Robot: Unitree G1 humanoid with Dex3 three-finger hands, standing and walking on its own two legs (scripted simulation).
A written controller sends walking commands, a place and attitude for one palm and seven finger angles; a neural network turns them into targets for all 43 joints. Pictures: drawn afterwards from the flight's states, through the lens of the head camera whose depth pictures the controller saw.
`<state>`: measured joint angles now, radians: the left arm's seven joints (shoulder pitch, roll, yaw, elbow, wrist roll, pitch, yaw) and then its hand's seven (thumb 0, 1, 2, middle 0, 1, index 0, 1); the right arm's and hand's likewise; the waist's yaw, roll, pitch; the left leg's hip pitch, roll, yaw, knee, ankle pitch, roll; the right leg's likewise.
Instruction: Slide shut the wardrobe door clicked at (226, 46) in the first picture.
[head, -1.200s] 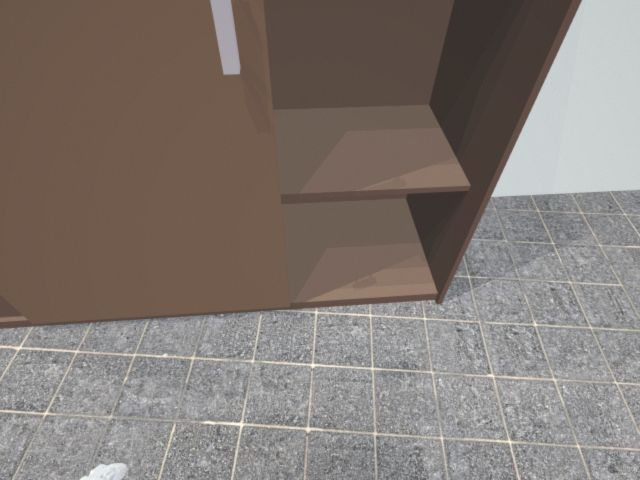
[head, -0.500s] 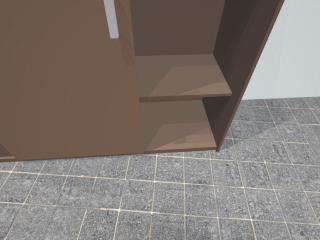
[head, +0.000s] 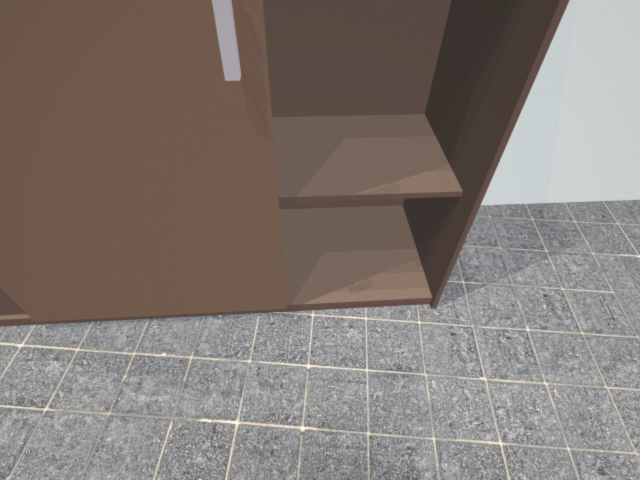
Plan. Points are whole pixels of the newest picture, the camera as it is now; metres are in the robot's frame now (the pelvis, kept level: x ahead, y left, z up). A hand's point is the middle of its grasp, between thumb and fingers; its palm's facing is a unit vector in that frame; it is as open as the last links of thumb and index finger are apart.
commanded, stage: look at it before walking up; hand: left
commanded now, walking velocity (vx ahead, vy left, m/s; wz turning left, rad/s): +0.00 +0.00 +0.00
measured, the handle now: (226, 18) +0.77 +0.22 +0.24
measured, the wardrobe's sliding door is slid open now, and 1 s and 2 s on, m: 0.54 0.54 0.54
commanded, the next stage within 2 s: turn to face it in 0.24 s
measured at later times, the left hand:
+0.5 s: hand out of the picture +0.07 +0.25 -0.16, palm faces +0.00 -0.94 -0.35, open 7.4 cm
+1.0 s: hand out of the picture +0.05 +0.19 -0.18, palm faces +0.09 -0.98 -0.16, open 7.4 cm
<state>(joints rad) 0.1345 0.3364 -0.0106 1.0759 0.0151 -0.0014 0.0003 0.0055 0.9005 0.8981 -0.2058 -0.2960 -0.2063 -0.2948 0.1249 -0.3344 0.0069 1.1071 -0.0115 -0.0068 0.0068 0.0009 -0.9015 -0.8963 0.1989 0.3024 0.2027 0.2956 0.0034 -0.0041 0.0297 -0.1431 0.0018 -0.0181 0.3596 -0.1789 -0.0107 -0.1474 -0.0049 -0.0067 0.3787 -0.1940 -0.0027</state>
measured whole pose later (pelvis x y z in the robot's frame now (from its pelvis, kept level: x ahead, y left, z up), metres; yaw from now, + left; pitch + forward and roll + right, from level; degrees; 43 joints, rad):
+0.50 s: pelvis +0.00 +0.00 +0.00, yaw +1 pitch -2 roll +0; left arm 0.14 0.34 0.00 1.08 0.01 0.01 0.01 0.01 0.90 0.90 -0.21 -0.30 -0.21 -0.29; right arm 0.13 -0.34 0.01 1.10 -0.01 0.00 0.01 0.00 -0.90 -0.90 0.20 0.30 0.20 0.30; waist 0.00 0.00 0.04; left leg -0.15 -0.01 -0.04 0.37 -0.18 -0.01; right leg -0.15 -0.01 -0.02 0.39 -0.21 0.00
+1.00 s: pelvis +0.07 +0.02 +0.00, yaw +5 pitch -1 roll +0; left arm 0.31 0.18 0.03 1.09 0.03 0.01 -0.02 0.01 0.90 0.90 -0.20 -0.30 -0.20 -0.29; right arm 0.45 -0.11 -0.01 1.14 -0.02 -0.05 -0.02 0.00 -0.90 -0.90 0.20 0.30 0.20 0.30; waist -0.02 -0.03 0.03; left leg -0.09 -0.01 0.03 0.39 -0.29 0.03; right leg -0.44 -0.06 -0.07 0.94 -0.39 0.00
